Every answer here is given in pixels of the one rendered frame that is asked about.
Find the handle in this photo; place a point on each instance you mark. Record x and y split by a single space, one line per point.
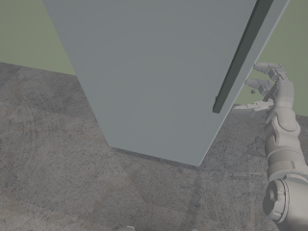
251 30

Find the robot right upper arm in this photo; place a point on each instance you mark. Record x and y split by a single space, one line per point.
286 203

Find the right robot forearm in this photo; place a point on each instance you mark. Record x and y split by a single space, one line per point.
282 147

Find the right robot hand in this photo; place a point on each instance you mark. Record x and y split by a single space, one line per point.
279 95

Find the fridge door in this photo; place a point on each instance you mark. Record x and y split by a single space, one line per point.
151 69

